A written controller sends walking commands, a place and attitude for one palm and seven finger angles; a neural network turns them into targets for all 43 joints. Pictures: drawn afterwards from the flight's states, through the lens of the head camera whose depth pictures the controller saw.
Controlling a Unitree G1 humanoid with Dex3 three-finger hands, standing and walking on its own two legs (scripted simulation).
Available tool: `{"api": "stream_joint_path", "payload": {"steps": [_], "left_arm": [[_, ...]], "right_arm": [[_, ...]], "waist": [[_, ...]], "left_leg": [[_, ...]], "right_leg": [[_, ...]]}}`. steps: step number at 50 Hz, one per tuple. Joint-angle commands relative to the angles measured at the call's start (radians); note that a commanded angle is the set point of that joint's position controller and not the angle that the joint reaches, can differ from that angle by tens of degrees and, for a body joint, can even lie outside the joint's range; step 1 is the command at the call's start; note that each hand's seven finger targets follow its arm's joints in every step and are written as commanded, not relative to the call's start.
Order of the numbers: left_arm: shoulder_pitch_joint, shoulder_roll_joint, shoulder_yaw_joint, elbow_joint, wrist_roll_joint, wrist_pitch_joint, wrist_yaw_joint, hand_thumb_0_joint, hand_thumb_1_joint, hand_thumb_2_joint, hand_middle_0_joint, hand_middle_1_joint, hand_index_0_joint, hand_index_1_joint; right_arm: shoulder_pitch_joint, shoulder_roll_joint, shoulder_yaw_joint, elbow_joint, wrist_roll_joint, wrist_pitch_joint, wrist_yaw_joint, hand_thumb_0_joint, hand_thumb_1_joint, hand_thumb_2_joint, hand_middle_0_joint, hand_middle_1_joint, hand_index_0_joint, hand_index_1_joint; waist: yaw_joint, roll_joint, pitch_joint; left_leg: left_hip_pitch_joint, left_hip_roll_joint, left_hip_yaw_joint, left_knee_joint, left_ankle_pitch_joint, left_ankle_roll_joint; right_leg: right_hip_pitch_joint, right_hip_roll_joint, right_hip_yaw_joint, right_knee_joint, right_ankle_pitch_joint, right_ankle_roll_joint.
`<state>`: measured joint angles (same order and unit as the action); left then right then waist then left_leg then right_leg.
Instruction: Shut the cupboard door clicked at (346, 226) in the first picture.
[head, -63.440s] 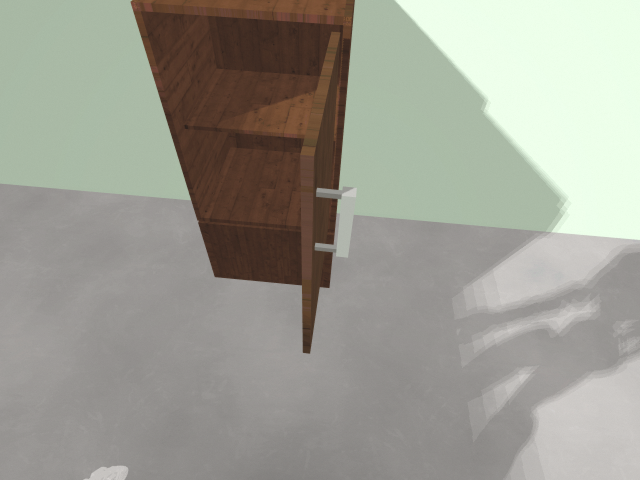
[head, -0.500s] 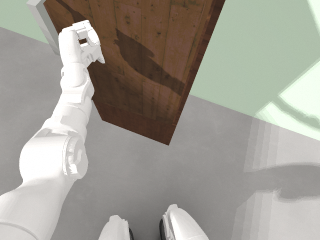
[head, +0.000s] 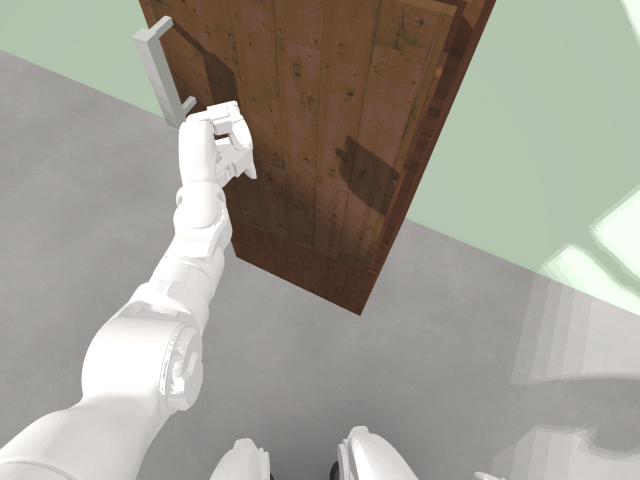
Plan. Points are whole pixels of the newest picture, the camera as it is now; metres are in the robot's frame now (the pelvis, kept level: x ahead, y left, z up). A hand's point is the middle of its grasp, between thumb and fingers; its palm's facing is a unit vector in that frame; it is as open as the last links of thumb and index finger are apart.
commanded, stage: draw the hand back to the body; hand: left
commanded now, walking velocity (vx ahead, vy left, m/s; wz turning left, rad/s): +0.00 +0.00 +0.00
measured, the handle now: (171, 75) +0.67 +0.16 +0.07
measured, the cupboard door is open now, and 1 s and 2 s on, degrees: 3 3 3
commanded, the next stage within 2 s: step back with the hand held close in 1.56 s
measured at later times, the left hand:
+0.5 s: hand (147, 207) +0.38 +0.14 +0.14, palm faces +0.02 -1.00 -0.02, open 3.1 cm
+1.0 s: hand out of the picture +0.26 +0.25 +0.21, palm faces +0.32 -0.90 -0.31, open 4.7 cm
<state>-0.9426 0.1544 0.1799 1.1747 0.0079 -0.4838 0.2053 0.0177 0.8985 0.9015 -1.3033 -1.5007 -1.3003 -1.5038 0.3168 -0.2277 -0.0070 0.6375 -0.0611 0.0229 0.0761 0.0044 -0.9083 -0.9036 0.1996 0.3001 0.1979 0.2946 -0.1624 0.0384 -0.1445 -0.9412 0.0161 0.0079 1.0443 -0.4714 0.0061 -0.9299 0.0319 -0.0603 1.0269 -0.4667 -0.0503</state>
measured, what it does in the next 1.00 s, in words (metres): rises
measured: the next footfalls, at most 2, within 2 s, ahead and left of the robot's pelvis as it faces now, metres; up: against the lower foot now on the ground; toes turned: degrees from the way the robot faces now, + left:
none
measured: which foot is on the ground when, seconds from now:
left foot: down 0.00-1.00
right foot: down 0.00-1.00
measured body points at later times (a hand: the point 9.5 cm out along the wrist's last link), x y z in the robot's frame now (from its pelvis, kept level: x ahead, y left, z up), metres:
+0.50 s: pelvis +0.01 +0.01 +0.05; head +0.04 +0.00 +0.50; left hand +0.38 +0.19 +0.15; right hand +0.12 -0.25 -0.06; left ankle +0.01 +0.12 -0.66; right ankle +0.01 -0.09 -0.66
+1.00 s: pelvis +0.03 +0.02 +0.08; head +0.01 +0.00 +0.53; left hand +0.23 +0.29 +0.22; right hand +0.24 -0.17 +0.00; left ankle +0.01 +0.12 -0.66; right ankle +0.01 -0.09 -0.66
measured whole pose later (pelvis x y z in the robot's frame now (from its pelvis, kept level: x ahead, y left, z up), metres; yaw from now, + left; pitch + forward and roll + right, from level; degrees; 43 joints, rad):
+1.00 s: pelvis +0.03 +0.02 +0.08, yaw +1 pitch -3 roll -1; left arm 0.30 0.30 0.17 -0.24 -0.07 -0.01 0.08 0.02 0.90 0.90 -0.69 -0.83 -0.68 -0.83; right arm 0.17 -0.20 0.07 0.56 0.01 0.00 -0.06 0.01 -0.90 -0.90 0.20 0.30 0.20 0.30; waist 0.06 0.07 -0.02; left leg -0.11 -0.02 0.01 0.42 -0.27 0.03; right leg -0.09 0.01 -0.04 0.39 -0.26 -0.02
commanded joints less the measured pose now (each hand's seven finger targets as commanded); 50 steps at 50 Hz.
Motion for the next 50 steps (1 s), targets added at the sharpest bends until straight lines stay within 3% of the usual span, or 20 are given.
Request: {"api": "stream_joint_path", "payload": {"steps": [1, 3, 4, 6, 8, 11, 15, 18, 19, 21, 24, 25, 26, 27, 31, 36, 40, 43, 46, 50], "left_arm": [[-0.404, 0.2, 0.073, -0.222, -0.006, -0.069, -0.017, 0.0, 0.9, 0.9, -1.3, -1.5, -1.3, -1.5], [-0.276, 0.188, 0.07, -0.28, -0.023, -0.057, -0.045, 0.0, 0.9, 0.9, -1.3, -1.5, -1.3, -1.5], [-0.246, 0.166, 0.047, -0.325, -0.03, -0.048, -0.06, 0.0, 0.9, 0.9, -1.3, -1.5, -1.3, -1.5], [-0.146, 0.166, 0.047, -0.393, -0.058, -0.014, -0.083, 0.0, 0.9, 0.9, -1.3, -1.5, -1.3, -1.5], [-0.103, 0.17, 0.045, -0.489, -0.09, 0.01, -0.103, 0.0, 0.9, 0.9, -1.3, -1.5, -1.3, -1.5], [-0.075, 0.175, 0.021, -0.642, -0.115, 0.019, -0.124, 0.0, 0.9, 0.9, -1.3, -1.5, -1.3, -1.5], [0.081, 0.123, -0.043, -0.759, -0.134, 0.036, -0.156, 0.0, 0.9, 0.9, -1.3, -1.5, -1.3, -1.5], [0.195, 0.162, -0.025, -0.797, -0.15, 0.085, -0.186, 0.0, 0.9, 0.9, -1.3, -1.5, -1.3, -1.5], [0.216, 0.149, -0.038, -0.821, -0.155, 0.1, -0.197, 0.0, 0.9, 0.9, -1.3, -1.5, -1.3, -1.5], [0.29, 0.159, -0.028, -0.876, -0.177, 0.134, -0.217, 0.0, 0.9, 0.9, -1.245, -1.44, -1.245, -1.44], [0.374, 0.173, -0.018, -0.996, -0.203, 0.17, -0.243, 0.0, 0.9, 0.9, -1.163, -1.35, -1.163, -1.35], [0.424, 0.213, -0.096, -1.082, -0.114, 0.202, -0.206, 0.0, 0.9, 0.9, -1.135, -1.32, -1.135, -1.32], [0.465, 0.196, -0.095, -1.142, -0.114, 0.228, -0.186, 0.0, 0.9, 0.9, -1.107, -1.29, -1.107, -1.29], [0.507, 0.196, -0.106, -1.192, -0.105, 0.251, -0.173, 0.0, 0.9, 0.9, -1.08, -1.26, -1.08, -1.26], [0.632, 0.22, -0.08, -1.241, -0.09, 0.325, -0.148, 0.0, 0.9, 0.9, -0.97, -1.14, -0.97, -1.14], [0.753, 0.236, -0.051, -1.421, -0.08, 0.368, -0.134, 0.0, 0.9, 0.9, -0.832, -0.99, -0.832, -0.99], [0.884, 0.239, -0.031, -1.515, -0.078, 0.395, -0.128, 0.0, 0.9, 0.9, -0.723, -0.87, -0.723, -0.87], [0.96, 0.277, 0.023, -1.571, -0.075, 0.401, -0.121, 0.0, 0.9, 0.9, -0.64, -0.78, -0.64, -0.78], [1.025, 0.303, 0.078, -1.644, -0.073, 0.4, -0.11, 0.0, 0.9, 0.9, -0.558, -0.69, -0.558, -0.69], [1.136, 0.331, 0.143, -1.703, -0.078, 0.396, -0.105, 0.0, 0.9, 0.9, -0.447, -0.57, -0.447, -0.57]], "right_arm": [[0.19, -0.167, -0.062, -0.053, 0.009, -0.009, -0.01, 0.0, -0.9, -0.9, 0.2, 0.3, 0.2, 0.3], [0.185, -0.163, -0.059, -0.09, 0.018, -0.003, -0.011, 0.0, -0.9, -0.9, 0.2, 0.3, 0.2, 0.3], [0.18, -0.157, -0.058, -0.099, 0.025, -0.001, -0.01, 0.0, -0.9, -0.9, 0.2, 0.3, 0.2, 0.3], [0.172, -0.158, -0.059, -0.124, 0.042, 0.007, -0.016, 0.0, -0.9, -0.9, 0.2, 0.3, 0.2, 0.3], [0.155, -0.158, -0.057, -0.145, 0.055, 0.006, -0.031, 0.0, -0.9, -0.9, 0.2, 0.3, 0.2, 0.3], [0.115, -0.154, -0.054, -0.148, 0.072, -0.007, -0.05, 0.0, -0.9, -0.9, 0.2, 0.3, 0.2, 0.3], [0.069, -0.143, -0.052, -0.144, 0.085, -0.04, -0.067, 0.0, -0.9, -0.9, 0.2, 0.3, 0.2, 0.3], [0.027, -0.148, -0.045, -0.154, 0.099, -0.051, -0.077, 0.0, -0.9, -0.9, 0.2, 0.3, 0.2, 0.3], [0.006, -0.143, -0.04, -0.16, 0.103, -0.056, -0.079, 0.0, -0.9, -0.9, 0.2, 0.3, 0.2, 0.3], [-0.024, -0.144, -0.036, -0.177, 0.11, -0.064, -0.086, 0.0, -0.9, -0.9, 0.2, 0.3, 0.2, 0.3], [-0.076, -0.138, -0.027, -0.202, 0.119, -0.079, -0.096, 0.0, -0.9, -0.9, 0.2, 0.3, 0.2, 0.3], [-0.123, -0.11, -0.033, -0.21, 0.12, -0.047, -0.111, 0.0, -0.9, -0.9, 0.2, 0.3, 0.2, 0.3], [-0.142, -0.107, -0.03, -0.228, 0.121, -0.037, -0.122, 0.0, -0.9, -0.9, 0.2, 0.3, 0.2, 0.3], [-0.16, -0.109, -0.025, -0.23, 0.119, -0.032, -0.13, 0.0, -0.9, -0.9, 0.2, 0.3, 0.2, 0.3], [-0.199, -0.104, -0.002, -0.223, 0.117, -0.016, -0.156, 0.0, -0.9, -0.9, 0.2, 0.3, 0.2, 0.3], [-0.224, -0.092, 0.014, -0.229, 0.103, -0.031, -0.158, 0.0, -0.9, -0.9, 0.2, 0.3, 0.2, 0.3], [-0.235, -0.091, 0.022, -0.23, 0.09, -0.047, -0.153, 0.0, -0.9, -0.9, 0.2, 0.3, 0.2, 0.3], [-0.247, -0.097, 0.021, -0.225, 0.081, -0.059, -0.152, 0.0, -0.9, -0.9, 0.2, 0.3, 0.2, 0.3], [-0.246, -0.09, 0.022, -0.225, 0.077, -0.069, -0.149, 0.0, -0.9, -0.9, 0.2, 0.3, 0.2, 0.3], [-0.255, -0.089, 0.017, -0.22, 0.074, -0.085, -0.145, 0.0, -0.9, -0.9, 0.2, 0.3, 0.2, 0.3]], "waist": [[-0.004, -0.019, -0.496], [0.039, -0.002, -0.547], [0.043, -0.003, -0.535], [0.055, -0.084, -0.477], [0.063, -0.114, -0.436], [0.066, -0.097, -0.374], [0.083, -0.047, -0.314], [0.102, -0.026, -0.231], [0.105, -0.022, -0.216], [0.122, -0.043, -0.203], [0.144, -0.021, -0.197], [0.148, -0.051, -0.203], [0.145, -0.059, -0.175], [0.149, -0.023, -0.161], [0.155, -0.062, -0.038], [0.168, 0.027, -0.046], [0.178, 0.021, -0.007], [0.189, 0.008, 0.012], [0.198, 0.042, -0.005], [0.209, 0.025, 0.01]], "left_leg": [[0.245, -0.039, -0.001, -0.094, 0.3, 0.022], [0.299, -0.038, 0.007, -0.122, 0.361, 0.019], [0.313, -0.036, 0.014, -0.136, 0.372, 0.019], [0.302, -0.036, 0.026, -0.173, 0.349, 0.026], [0.308, -0.037, 0.032, -0.211, 0.31, 0.03], [0.369, -0.033, 0.034, -0.258, 0.27, 0.034], [0.473, -0.027, 0.027, -0.308, 0.284, 0.033], [0.487, -0.029, 0.031, -0.349, 0.241, 0.033], [0.503, -0.027, 0.028, -0.367, 0.245, 0.033], [0.525, -0.026, 0.024, -0.387, 0.261, 0.032], [0.573, -0.024, 0.019, -0.413, 0.3, 0.031], [0.624, -0.021, 0.021, -0.467, 0.308, 0.028], [0.643, -0.019, 0.02, -0.487, 0.314, 0.031], [0.679, -0.016, 0.017, -0.504, 0.336, 0.031], [0.735, -0.008, 0.006, -0.575, 0.354, 0.032], [0.842, -0.003, -0.001, -0.624, 0.459, 0.023], [0.866, 0.005, -0.009, -0.654, 0.52, 0.016], [0.862, 0.005, -0.013, -0.669, 0.516, 0.015], [0.877, 0.007, -0.019, -0.673, 0.56, 0.006], [0.863, 0.005, -0.016, -0.673, 0.561, 0.005]], "right_leg": [[0.336, -0.007, 0.078, -0.14, 0.451, 0.042], [0.403, -0.002, 0.072, -0.144, 0.512, 0.035], [0.421, -0.003, 0.069, -0.157, 0.527, 0.037], [0.483, 0.004, 0.073, -0.206, 0.535, 0.042], [0.534, 0.003, 0.083, -0.249, 0.506, 0.046], [0.541, 0.001, 0.086, -0.308, 0.443, 0.05], [0.539, 0.003, 0.065, -0.342, 0.428, 0.043], [0.541, -0.006, 0.069, -0.39, 0.349, 0.042], [0.542, -0.007, 0.063, -0.395, 0.35, 0.041], [0.572, -0.009, 0.058, -0.408, 0.362, 0.038], [0.609, -0.012, 0.051, -0.415, 0.403, 0.036], [0.67, -0.038, 0.098, -0.467, 0.395, 0.042], [0.685, -0.04, 0.089, -0.491, 0.392, 0.043], [0.697, -0.04, 0.082, -0.501, 0.411, 0.039], [0.72, -0.035, 0.063, -0.57, 0.413, 0.038], [0.794, -0.033, 0.045, -0.61, 0.478, 0.028], [0.823, -0.033, 0.034, -0.637, 0.504, 0.029], [0.841, -0.029, 0.032, -0.659, 0.491, 0.028], [0.863, -0.032, 0.026, -0.653, 0.501, 0.027], [0.875, -0.035, 0.025, -0.659, 0.506, 0.031]]}}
